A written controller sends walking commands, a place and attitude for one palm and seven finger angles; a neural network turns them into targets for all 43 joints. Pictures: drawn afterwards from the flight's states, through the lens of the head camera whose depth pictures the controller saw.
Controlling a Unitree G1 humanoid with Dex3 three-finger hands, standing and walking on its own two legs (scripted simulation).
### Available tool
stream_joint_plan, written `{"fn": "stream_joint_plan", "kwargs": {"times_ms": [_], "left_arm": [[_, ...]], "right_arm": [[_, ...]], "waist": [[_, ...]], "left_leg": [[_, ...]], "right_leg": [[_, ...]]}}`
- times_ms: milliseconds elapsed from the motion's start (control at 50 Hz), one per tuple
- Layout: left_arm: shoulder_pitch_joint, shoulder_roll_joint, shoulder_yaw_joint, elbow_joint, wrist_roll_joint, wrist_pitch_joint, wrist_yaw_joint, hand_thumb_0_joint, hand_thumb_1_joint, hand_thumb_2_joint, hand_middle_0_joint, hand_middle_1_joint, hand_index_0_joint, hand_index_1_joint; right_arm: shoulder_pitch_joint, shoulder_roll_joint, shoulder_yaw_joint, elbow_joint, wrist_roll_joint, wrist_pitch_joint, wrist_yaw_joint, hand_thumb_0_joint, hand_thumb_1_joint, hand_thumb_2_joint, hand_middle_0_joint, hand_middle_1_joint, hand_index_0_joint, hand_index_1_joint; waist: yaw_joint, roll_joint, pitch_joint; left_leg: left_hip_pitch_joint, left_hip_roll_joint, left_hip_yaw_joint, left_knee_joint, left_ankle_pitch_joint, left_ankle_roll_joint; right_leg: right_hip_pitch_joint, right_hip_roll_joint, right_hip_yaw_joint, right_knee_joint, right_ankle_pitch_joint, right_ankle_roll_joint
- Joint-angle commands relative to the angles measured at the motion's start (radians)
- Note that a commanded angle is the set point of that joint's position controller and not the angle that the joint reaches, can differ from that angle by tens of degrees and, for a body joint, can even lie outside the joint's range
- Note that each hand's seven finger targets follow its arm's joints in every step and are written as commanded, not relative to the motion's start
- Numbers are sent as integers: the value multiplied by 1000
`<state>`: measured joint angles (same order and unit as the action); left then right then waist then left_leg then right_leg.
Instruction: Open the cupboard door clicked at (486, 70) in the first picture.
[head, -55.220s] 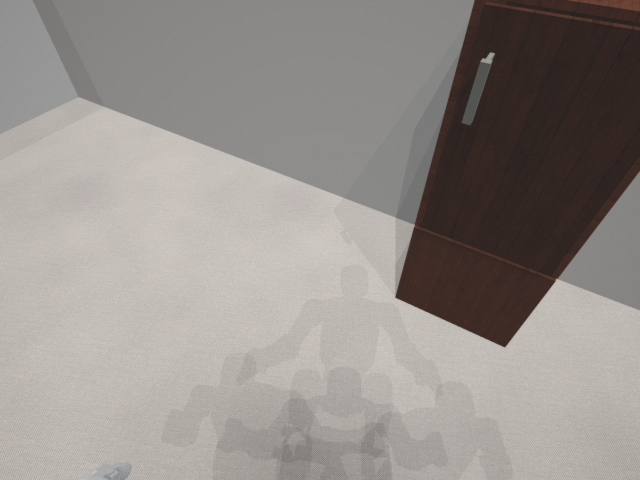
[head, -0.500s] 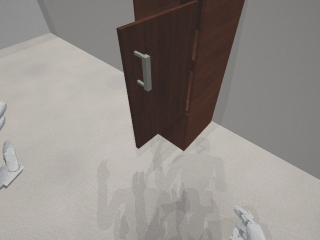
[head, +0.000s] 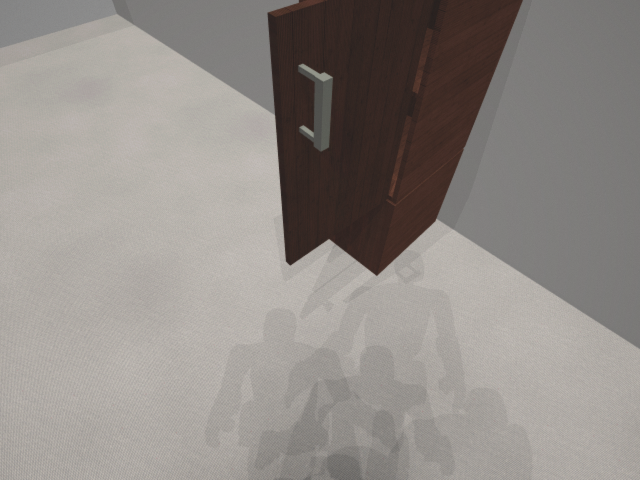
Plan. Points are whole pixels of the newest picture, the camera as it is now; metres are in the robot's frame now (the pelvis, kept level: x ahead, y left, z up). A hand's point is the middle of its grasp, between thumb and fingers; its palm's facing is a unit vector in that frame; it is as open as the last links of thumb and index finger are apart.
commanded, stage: let the arm hang, fingers relaxed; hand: left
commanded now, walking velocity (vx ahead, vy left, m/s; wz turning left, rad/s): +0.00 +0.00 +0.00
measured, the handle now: (313, 108) +0.64 +0.05 +0.11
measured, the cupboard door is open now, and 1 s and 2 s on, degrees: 86 86 86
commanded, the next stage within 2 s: look to check the result in 0.72 s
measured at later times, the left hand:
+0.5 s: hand out of the picture +0.08 +0.25 -0.14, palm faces -0.01 -0.93 -0.36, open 7.4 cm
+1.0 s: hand out of the picture +0.12 +0.23 -0.14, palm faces -0.03 -0.94 -0.34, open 7.4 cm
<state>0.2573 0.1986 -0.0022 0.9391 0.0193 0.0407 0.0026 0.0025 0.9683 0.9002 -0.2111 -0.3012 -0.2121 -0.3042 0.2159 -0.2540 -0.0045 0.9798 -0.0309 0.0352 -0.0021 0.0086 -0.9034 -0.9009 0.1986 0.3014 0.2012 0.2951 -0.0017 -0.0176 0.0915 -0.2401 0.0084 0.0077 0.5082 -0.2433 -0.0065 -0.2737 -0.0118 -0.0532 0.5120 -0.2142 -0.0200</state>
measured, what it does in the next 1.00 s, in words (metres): stands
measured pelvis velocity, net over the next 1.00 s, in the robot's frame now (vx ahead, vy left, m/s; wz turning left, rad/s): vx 0.03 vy -0.01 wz -0.01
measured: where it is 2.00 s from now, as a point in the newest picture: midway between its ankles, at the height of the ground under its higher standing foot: outside the picture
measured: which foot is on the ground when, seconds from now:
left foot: down 0.00-1.00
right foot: down 0.00-1.00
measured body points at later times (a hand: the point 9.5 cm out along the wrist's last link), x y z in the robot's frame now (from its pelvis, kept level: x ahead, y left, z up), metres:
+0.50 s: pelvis +0.00 +0.00 +0.01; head +0.01 -0.02 +0.46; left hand +0.08 +0.30 -0.11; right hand +0.03 -0.26 -0.16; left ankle +0.02 +0.12 -0.74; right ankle +0.04 -0.11 -0.74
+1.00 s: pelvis +0.03 -0.01 +0.01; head +0.06 -0.03 +0.46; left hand +0.12 +0.28 -0.11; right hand +0.10 -0.29 -0.14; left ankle +0.02 +0.12 -0.74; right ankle +0.04 -0.11 -0.74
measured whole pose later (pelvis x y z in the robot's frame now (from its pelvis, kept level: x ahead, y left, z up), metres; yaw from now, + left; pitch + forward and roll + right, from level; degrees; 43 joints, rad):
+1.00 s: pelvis +0.03 -0.01 +0.01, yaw -1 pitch -1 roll +0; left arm 0.08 0.30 0.02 1.13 0.01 -0.02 0.00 0.01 0.90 0.90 -0.20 -0.30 -0.21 -0.30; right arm 0.11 -0.33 -0.01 1.12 -0.02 0.01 0.00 0.00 -0.90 -0.90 0.20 0.30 0.20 0.30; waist -0.01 0.04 0.07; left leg -0.10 0.02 0.02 0.30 -0.19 -0.02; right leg -0.14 0.01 -0.05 0.33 -0.16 -0.03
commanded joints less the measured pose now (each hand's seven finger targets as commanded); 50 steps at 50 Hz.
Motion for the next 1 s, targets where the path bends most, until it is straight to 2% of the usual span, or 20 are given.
{"fn": "stream_joint_plan", "kwargs": {"times_ms": [0, 40, 60, 100, 240, 260, 340, 460, 620, 640, 720, 760, 840, 880, 980], "left_arm": [[-51, 202, 51, 5, -4, -53, 13, 0, 900, 900, -200, -300, -200, -300], [-58, 208, 54, 40, -4, -54, 12, 0, 900, 900, -200, -300, -200, -300], [-63, 216, 55, 55, -3, -54, 12, 0, 900, 900, -200, -300, -200, -300], [-73, 215, 57, 81, -3, -56, 12, 0, 900, 900, -200, -300, -200, -300], [-103, 245, 66, 128, -3, -58, 13, 0, 900, 900, -200, -300, -200, -300], [-102, 248, 68, 130, -3, -58, 13, 0, 900, 900, -200, -300, -200, -300], [-131, 265, 71, 135, -3, -61, 12, 0, 900, 900, -200, -300, -200, -300], [-155, 283, 70, 136, -3, -69, 12, 0, 900, 900, -200, -300, -200, -300], [-201, 299, 64, 135, -6, -77, 13, 0, 900, 900, -200, -300, -200, -300], [-200, 300, 62, 136, -7, -77, 12, 0, 900, 900, -200, -300, -200, -300], [-207, 305, 61, 137, -7, -80, 13, 0, 900, 900, -200, -300, -200, -300], [-206, 307, 63, 134, -7, -82, 14, 0, 900, 900, -200, -300, -200, -300], [-209, 311, 61, 138, -8, -85, 15, 0, 900, 900, -200, -300, -200, -300], [-213, 312, 61, 137, -8, -83, 15, 0, 900, 900, -200, -300, -200, -300], [-209, 317, 60, 139, -8, -85, 16, 0, 900, 900, -200, -300, -200, -300]], "right_arm": [[-25, -124, -33, -31, 6, -27, -12, 0, -900, -900, 200, 300, 200, 300], [-1, -131, -37, -5, 4, -26, -13, 0, -900, -900, 200, 300, 200, 300], [7, -142, -42, 0, 7, -25, -13, 0, -900, -900, 200, 300, 200, 300], [23, -144, -44, 25, 6, -28, -15, 0, -900, -900, 200, 300, 200, 300], [28, -174, -53, 63, 5, -36, -15, 0, -900, -900, 200, 300, 200, 300], [20, -178, -55, 65, 6, -36, -15, 0, -900, -900, 200, 300, 200, 300], [10, -190, -53, 77, 5, -42, -13, 0, -900, -900, 200, 300, 200, 300], [-28, -203, -49, 87, 8, -49, -10, 0, -900, -900, 200, 300, 200, 300], [-70, -224, -41, 95, 8, -54, -10, 0, -900, -900, 200, 300, 200, 300], [-78, -228, -41, 95, 9, -54, -10, 0, -900, -900, 200, 300, 200, 300], [-93, -236, -40, 94, 9, -53, -11, 0, -900, -900, 200, 300, 200, 300], [-95, -241, -41, 90, 12, -52, -11, 0, -900, -900, 200, 300, 200, 300], [-107, -246, -40, 92, 11, -53, -13, 0, -900, -900, 200, 300, 200, 300], [-112, -248, -40, 89, 11, -51, -14, 0, -900, -900, 200, 300, 200, 300], [-114, -250, -39, 90, 12, -48, -14, 0, -900, -900, 200, 300, 200, 300]], "waist": [[-6, 146, -82], [-8, 111, -64], [-8, 74, -48], [-11, 42, -44], [-7, -3, -33], [-3, 21, -32], [-2, -9, -33], [2, 4, -63], [-5, 25, -96], [-4, 43, -101], [-6, 44, -108], [-7, 17, -121], [-10, 23, -141], [-11, 28, -124], [-13, 21, -133]], "left_leg": [[-27, 74, -87, -155, -87, 37], [-25, 73, -85, -164, -121, 38], [-17, 77, -88, -164, -113, 40], [-13, 82, -92, -176, -109, 43], [-13, 89, -100, -204, -109, 51], [-13, 90, -100, -205, -114, 52], [-23, 95, -107, -227, -91, 51], [22, 95, -93, -220, 22, 46], [69, 105, -87, -234, 125, 31], [78, 106, -85, -236, 127, 30], [97, 107, -82, -238, 145, 27], [111, 108, -78, -234, 155, 27], [135, 111, -74, -234, 190, 23], [132, 112, -71, -235, 188, 22], [150, 112, -66, -233, 199, 22]], "right_leg": [[64, -92, 144, -195, -119, -42], [47, -91, 145, -217, -168, -47], [33, -91, 141, -225, -174, -47], [34, -92, 138, -228, -173, -46], [42, -93, 138, -228, -173, -46], [38, -90, 139, -228, -177, -46], [67, -94, 136, -219, -139, -43], [95, -105, 134, -221, -54, -40], [142, -110, 130, -220, 78, -35], [144, -112, 129, -221, 87, -35], [155, -113, 132, -230, 118, -34], [164, -114, 127, -235, 136, -32], [181, -116, 130, -230, 206, -33], [174, -115, 125, -232, 204, -32], [185, -116, 128, -239, 234, -32]]}}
